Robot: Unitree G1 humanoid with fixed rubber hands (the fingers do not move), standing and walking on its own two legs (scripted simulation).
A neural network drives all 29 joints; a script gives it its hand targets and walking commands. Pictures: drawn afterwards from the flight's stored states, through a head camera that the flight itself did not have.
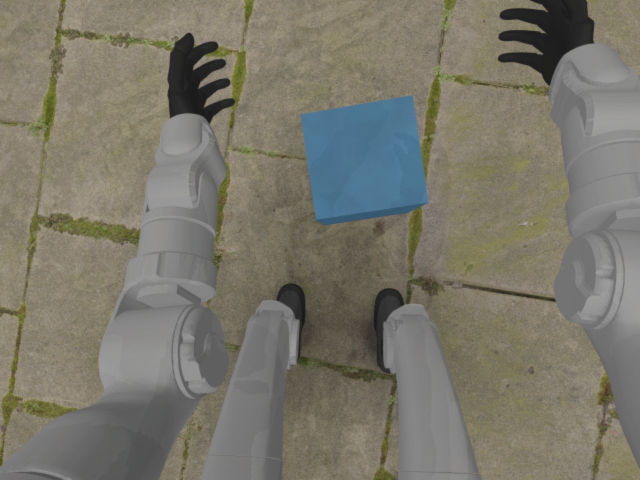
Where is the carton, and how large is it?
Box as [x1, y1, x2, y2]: [300, 95, 428, 224]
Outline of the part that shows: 412,95 300,114 315,217 317,220 324,224 402,213 408,212 428,202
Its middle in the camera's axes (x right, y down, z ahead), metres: +0.09 -0.16 +0.84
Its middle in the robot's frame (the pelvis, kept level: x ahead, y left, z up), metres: +0.51 -0.02 -0.52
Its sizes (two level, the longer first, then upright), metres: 0.210 0.200 0.250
